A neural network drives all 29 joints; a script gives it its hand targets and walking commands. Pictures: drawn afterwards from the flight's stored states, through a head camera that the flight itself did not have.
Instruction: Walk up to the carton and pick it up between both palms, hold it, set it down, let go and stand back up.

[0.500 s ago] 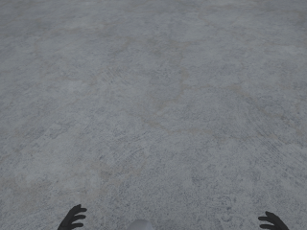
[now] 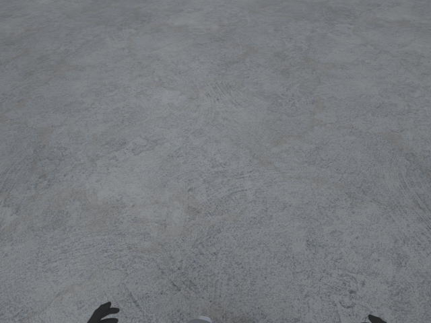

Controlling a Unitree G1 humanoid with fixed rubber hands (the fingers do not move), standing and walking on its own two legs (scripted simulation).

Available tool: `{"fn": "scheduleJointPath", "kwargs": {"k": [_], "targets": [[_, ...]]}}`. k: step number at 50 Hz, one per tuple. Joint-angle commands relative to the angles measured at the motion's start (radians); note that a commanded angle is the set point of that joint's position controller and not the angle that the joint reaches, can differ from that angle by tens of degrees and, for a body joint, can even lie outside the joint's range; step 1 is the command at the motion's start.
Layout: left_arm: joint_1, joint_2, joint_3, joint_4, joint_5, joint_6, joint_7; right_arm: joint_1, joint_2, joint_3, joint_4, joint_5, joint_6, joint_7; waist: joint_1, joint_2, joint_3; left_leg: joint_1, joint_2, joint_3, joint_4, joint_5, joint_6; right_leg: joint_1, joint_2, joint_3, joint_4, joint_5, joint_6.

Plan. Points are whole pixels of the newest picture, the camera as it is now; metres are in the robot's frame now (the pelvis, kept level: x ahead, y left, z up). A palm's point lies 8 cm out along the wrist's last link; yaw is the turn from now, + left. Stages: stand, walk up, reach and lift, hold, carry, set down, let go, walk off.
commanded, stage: walk up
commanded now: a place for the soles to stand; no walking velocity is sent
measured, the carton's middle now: out of the picture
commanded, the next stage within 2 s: none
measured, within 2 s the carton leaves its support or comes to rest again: neither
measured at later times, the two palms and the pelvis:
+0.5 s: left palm out of the picture -0.16 +0.40 -0.11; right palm out of the picture +0.04 -0.15 -0.09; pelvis -0.14 +0.08 +0.00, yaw +24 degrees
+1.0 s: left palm out of the picture -0.45 +0.39 -0.11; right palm out of the picture +0.01 +0.03 -0.09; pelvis -0.27 +0.13 -0.01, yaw +53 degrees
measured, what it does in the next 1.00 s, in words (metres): walks backwards, turning left: left foot, then right foot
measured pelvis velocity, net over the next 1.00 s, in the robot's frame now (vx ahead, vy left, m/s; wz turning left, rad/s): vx -0.27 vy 0.13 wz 0.92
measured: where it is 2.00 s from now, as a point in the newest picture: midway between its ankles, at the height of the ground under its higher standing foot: outside the picture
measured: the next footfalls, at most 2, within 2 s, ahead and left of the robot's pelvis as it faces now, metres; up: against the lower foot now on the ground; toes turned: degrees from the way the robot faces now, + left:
left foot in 0.34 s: -0.11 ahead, +0.24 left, +0.00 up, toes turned +17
right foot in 0.60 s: -0.05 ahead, +0.06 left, +0.00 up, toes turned +28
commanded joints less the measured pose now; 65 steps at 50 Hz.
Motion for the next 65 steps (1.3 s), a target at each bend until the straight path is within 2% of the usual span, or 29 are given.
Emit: {"fn": "scheduleJointPath", "kwargs": {"k": [1,4,9,12,15,17,18,19,20,23,27,30,31,32,33,35,38,42,45,47,48,49,50,54,59,60,62,63,65], "targets": [[-0.022,0.216,0.068,-0.061,0.030,-0.030,0.014,0.002,-0.196,-0.063,-0.072,-0.037,-0.004,-0.006,0.015,-0.097,-0.060,-0.119,0.058,-0.043,0.459,-0.112,-0.020,0.020,-0.480,0.390,-0.343,0.265,-0.218],[-0.099,0.164,0.058,-0.069,0.033,-0.033,0.013,0.073,-0.165,-0.057,-0.027,-0.028,0.003,0.032,-0.011,-0.120,-0.062,-0.130,0.093,0.003,0.594,0.027,-0.050,0.047,-0.356,0.189,-0.289,0.196,-0.174],[0.009,0.223,0.081,-0.028,0.042,-0.038,0.016,-0.030,-0.109,-0.031,-0.041,0.008,0.011,0.059,0.060,-0.199,-0.048,-0.141,0.180,0.080,0.352,-0.023,-0.078,0.162,-0.381,0.112,-0.305,0.079,-0.181],[0.048,0.279,0.099,-0.015,0.048,-0.035,0.011,-0.046,-0.092,-0.029,-0.057,0.015,-0.007,0.067,0.084,-0.264,-0.072,-0.011,0.222,0.131,0.115,-0.126,-0.049,0.141,-0.420,0.060,-0.306,0.025,-0.192],[0.005,0.308,0.110,-0.027,0.054,-0.018,0.007,0.041,-0.094,-0.043,-0.033,0.024,-0.039,0.075,0.037,-0.306,-0.127,0.192,0.187,0.214,-0.106,-0.104,0.014,0.041,-0.415,-0.020,-0.270,-0.083,-0.142],[-0.002,0.227,0.081,-0.030,0.042,-0.006,-0.001,0.163,-0.140,-0.071,0.035,0.020,-0.056,0.064,-0.047,-0.065,-0.157,0.382,0.113,0.194,-0.338,-0.019,0.064,-0.121,-0.314,-0.146,0.022,-0.236,-0.034],[-0.015,0.137,0.057,-0.089,0.015,-0.001,-0.015,0.178,-0.276,-0.094,0.023,0.014,-0.060,0.051,-0.109,0.293,-0.108,0.357,0.353,-0.275,-0.542,-0.121,0.200,-0.378,-0.155,-0.225,0.292,-0.406,0.068],[-0.112,0.165,0.061,-0.140,-0.033,0.016,-0.008,0.096,-0.332,-0.095,0.012,0.020,-0.054,0.038,-0.122,0.288,-0.038,0.117,0.397,-0.403,-0.616,-0.086,0.320,-0.357,-0.091,-0.003,0.431,-0.422,0.075],[-0.096,0.180,0.070,-0.129,-0.039,0.021,-0.008,0.019,-0.306,-0.091,0.013,0.009,-0.050,0.025,-0.077,0.249,-0.003,0.045,0.367,-0.340,-0.617,-0.118,0.323,-0.331,-0.087,0.036,0.532,-0.348,0.064],[0.042,0.196,0.071,-0.044,-0.034,-0.015,-0.009,-0.123,-0.240,-0.070,-0.045,-0.012,-0.038,0.022,0.008,0.198,-0.025,0.023,0.240,-0.161,-0.473,0.073,0.254,-0.208,-0.072,0.004,0.469,-0.093,0.048],[0.070,0.151,0.052,-0.050,-0.038,-0.029,-0.008,-0.044,-0.193,-0.050,-0.053,-0.007,-0.024,0.037,-0.012,0.214,-0.063,0.112,0.254,-0.292,-0.424,0.316,0.258,-0.085,-0.010,0.012,0.172,-0.111,0.058],[0.185,0.157,0.059,-0.044,-0.016,-0.028,0.014,-0.031,-0.157,-0.025,-0.064,0.017,-0.018,0.039,0.051,0.120,-0.114,-0.006,0.185,-0.342,-0.389,0.132,0.149,0.207,-0.022,0.078,-0.174,0.051,0.032],[0.215,0.227,0.071,-0.036,0.011,-0.030,0.023,0.055,-0.103,-0.009,-0.068,0.018,-0.020,0.037,0.045,-0.057,-0.149,-0.121,0.104,-0.250,-0.222,-0.020,0.067,0.321,-0.233,0.303,-0.295,-0.121,-0.031],[0.125,0.350,0.105,-0.042,0.029,-0.027,0.022,0.022,-0.093,-0.014,-0.091,-0.013,-0.016,0.028,0.045,-0.299,-0.102,-0.228,-0.003,0.015,0.107,-0.119,-0.018,0.195,-0.569,0.610,-0.464,-0.247,-0.189],[0.089,0.291,0.095,-0.039,0.044,-0.032,0.023,-0.018,-0.209,-0.043,-0.078,-0.060,-0.009,0.022,0.042,-0.130,-0.055,-0.195,0.128,-0.002,0.275,-0.068,-0.027,0.079,-0.590,0.528,-0.477,-0.199,-0.213],[-0.014,0.212,0.076,-0.027,0.045,-0.048,0.015,0.036,-0.202,-0.051,-0.050,-0.059,0.001,0.045,-0.011,-0.094,-0.019,-0.124,0.170,0.006,0.418,0.036,-0.034,-0.007,-0.460,0.288,-0.418,-0.075,-0.202],[-0.033,0.183,0.074,-0.022,0.047,-0.050,0.014,0.061,-0.146,-0.037,-0.012,-0.031,0.002,0.078,-0.008,-0.140,-0.028,-0.099,0.211,0.050,0.399,0.084,-0.045,0.033,-0.384,0.085,-0.355,-0.045,-0.158],[0.065,0.269,0.107,-0.002,0.062,-0.044,0.015,-0.047,-0.095,-0.021,-0.037,0.004,-0.006,0.097,0.065,-0.222,-0.012,-0.025,0.257,0.139,0.115,-0.049,-0.039,0.087,-0.441,-0.006,-0.359,-0.095,-0.179],[0.051,0.301,0.124,-0.006,0.070,-0.032,0.011,0.000,-0.087,-0.034,-0.018,0.019,-0.038,0.100,0.035,-0.261,-0.077,0.172,0.211,0.247,-0.091,-0.078,0.012,0.037,-0.423,-0.100,-0.306,-0.171,-0.145],[0.045,0.239,0.104,-0.003,0.063,-0.017,0.003,0.138,-0.124,-0.060,0.051,0.015,-0.058,0.079,-0.045,-0.086,-0.129,0.366,0.127,0.270,-0.265,-0.017,0.056,-0.073,-0.345,-0.202,-0.042,-0.281,-0.064],[0.046,0.179,0.080,-0.015,0.048,-0.008,-0.010,0.207,-0.193,-0.072,0.080,0.021,-0.064,0.061,-0.105,0.132,-0.096,0.408,0.185,0.060,-0.392,-0.019,0.130,-0.217,-0.269,-0.250,0.219,-0.303,0.008],[-0.035,0.138,0.068,-0.115,-0.001,0.005,-0.024,0.160,-0.325,-0.090,0.046,0.016,-0.064,0.053,-0.130,0.336,-0.025,0.266,0.370,-0.431,-0.606,-0.179,0.276,-0.424,-0.103,-0.123,0.357,-0.437,0.072],[-0.070,0.170,0.072,-0.124,-0.030,0.009,-0.025,0.093,-0.312,-0.087,0.062,0.008,-0.056,0.038,-0.107,0.253,0.043,0.165,0.370,-0.409,-0.639,-0.259,0.308,-0.410,-0.116,0.028,0.434,-0.365,0.062],[0.106,0.182,0.076,-0.039,-0.022,-0.037,-0.025,-0.062,-0.237,-0.065,-0.019,-0.020,-0.039,0.036,-0.008,0.188,-0.026,0.086,0.243,-0.238,-0.516,-0.084,0.265,-0.208,-0.089,0.001,0.338,-0.114,0.057],[0.215,0.149,0.068,-0.049,-0.008,-0.045,-0.005,-0.058,-0.169,-0.039,-0.047,-0.001,-0.024,0.055,0.050,0.125,-0.066,-0.069,0.203,-0.315,-0.442,-0.028,0.212,0.155,-0.025,0.030,-0.044,0.045,0.043],[0.266,0.166,0.076,-0.045,0.008,-0.045,0.002,-0.054,-0.145,-0.027,-0.055,0.010,-0.023,0.056,0.084,0.066,-0.082,-0.195,0.163,-0.295,-0.392,-0.146,0.152,0.317,-0.056,0.079,-0.133,0.074,0.020],[0.234,0.338,0.111,-0.049,0.056,-0.041,0.026,0.058,-0.066,-0.007,-0.075,-0.023,-0.022,0.046,0.069,-0.267,-0.088,-0.315,0.008,0.021,0.137,-0.136,-0.010,0.267,-0.588,0.650,-0.477,-0.475,-0.148],[0.169,0.290,0.103,-0.047,0.063,-0.046,0.030,0.034,-0.166,-0.034,-0.069,-0.064,-0.017,0.042,0.044,-0.127,-0.019,-0.260,0.145,0.026,0.257,-0.053,-0.017,0.120,-0.611,0.576,-0.485,-0.427,-0.178],[0.077,0.216,0.083,-0.033,0.058,-0.063,0.015,0.072,-0.163,-0.046,-0.052,-0.060,-0.008,0.066,0.008,-0.123,0.021,-0.199,0.203,0.033,0.330,0.047,-0.031,0.054,-0.483,0.321,-0.431,-0.266,-0.175]]}}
